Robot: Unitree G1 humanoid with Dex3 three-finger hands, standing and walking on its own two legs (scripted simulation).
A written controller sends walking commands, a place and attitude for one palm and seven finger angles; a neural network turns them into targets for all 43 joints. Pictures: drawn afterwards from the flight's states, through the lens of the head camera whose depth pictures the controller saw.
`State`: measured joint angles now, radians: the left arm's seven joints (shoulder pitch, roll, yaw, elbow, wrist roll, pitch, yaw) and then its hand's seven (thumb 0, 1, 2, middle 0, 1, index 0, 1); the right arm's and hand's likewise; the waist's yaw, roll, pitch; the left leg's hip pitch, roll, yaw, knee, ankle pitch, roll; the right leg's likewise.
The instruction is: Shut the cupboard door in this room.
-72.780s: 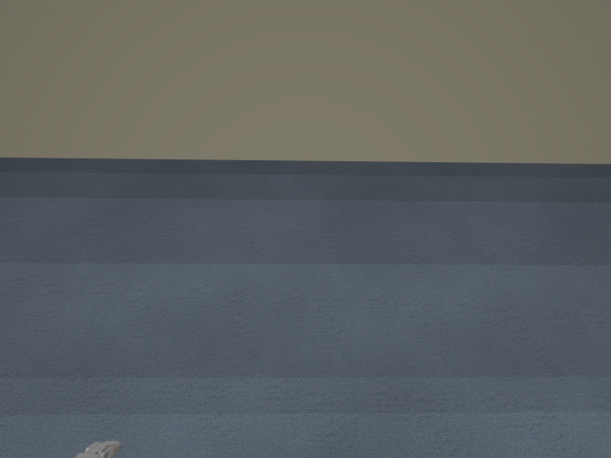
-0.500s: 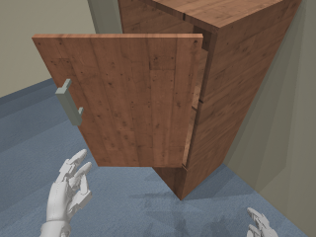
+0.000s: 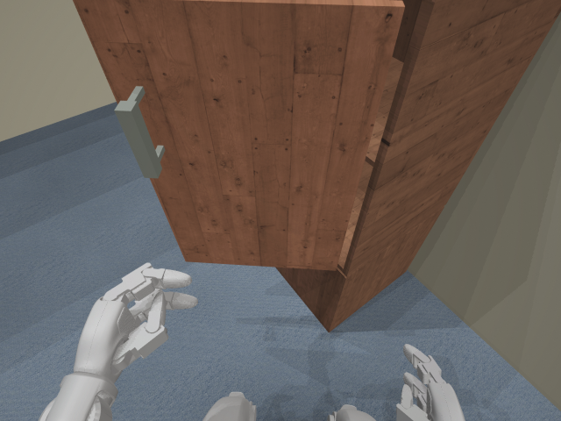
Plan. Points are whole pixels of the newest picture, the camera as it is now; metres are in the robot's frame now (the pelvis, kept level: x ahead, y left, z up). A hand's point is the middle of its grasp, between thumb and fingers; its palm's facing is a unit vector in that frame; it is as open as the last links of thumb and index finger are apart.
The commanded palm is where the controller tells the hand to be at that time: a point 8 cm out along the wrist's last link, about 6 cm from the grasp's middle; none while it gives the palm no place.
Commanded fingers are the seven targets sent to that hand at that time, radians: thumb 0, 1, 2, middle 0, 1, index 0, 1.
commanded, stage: raise the hand and make a fist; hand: left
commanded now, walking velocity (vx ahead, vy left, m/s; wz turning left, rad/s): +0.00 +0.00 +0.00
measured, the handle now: (145, 133) +0.47 +0.23 +0.16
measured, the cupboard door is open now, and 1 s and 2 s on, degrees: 50 50 50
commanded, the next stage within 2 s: bring the fist close to the handle in 1.18 s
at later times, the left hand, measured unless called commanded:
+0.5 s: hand (128, 286) +0.24 +0.19 +0.12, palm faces +0.01 -1.00 -0.05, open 3.1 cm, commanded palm +0.22 +0.24 +0.13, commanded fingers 0.00 0.90 0.90 -1.30 -1.50 -1.30 -1.50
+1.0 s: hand (124, 259) +0.26 +0.19 +0.15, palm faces +0.01 -1.00 -0.04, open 3.1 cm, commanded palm +0.23 +0.24 +0.16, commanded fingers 0.00 0.90 0.90 -1.30 -1.50 -1.30 -1.50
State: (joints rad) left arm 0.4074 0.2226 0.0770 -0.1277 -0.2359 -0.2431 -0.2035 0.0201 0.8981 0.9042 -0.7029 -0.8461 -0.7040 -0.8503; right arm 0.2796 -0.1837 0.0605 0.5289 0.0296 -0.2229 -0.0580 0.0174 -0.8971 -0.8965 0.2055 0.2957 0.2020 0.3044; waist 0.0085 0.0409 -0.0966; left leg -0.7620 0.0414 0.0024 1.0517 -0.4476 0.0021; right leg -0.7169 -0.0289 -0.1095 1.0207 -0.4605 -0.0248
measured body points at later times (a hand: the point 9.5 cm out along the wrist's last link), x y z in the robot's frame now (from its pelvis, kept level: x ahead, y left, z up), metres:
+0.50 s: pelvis +0.03 +0.01 +0.03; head +0.05 +0.01 +0.48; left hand +0.24 +0.25 +0.13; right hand +0.23 -0.21 -0.03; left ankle +0.05 +0.12 -0.67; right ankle +0.03 -0.11 -0.67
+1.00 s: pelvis +0.03 +0.00 +0.05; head +0.03 -0.01 +0.50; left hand +0.25 +0.25 +0.16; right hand +0.21 -0.23 -0.02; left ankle +0.05 +0.12 -0.67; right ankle +0.03 -0.11 -0.67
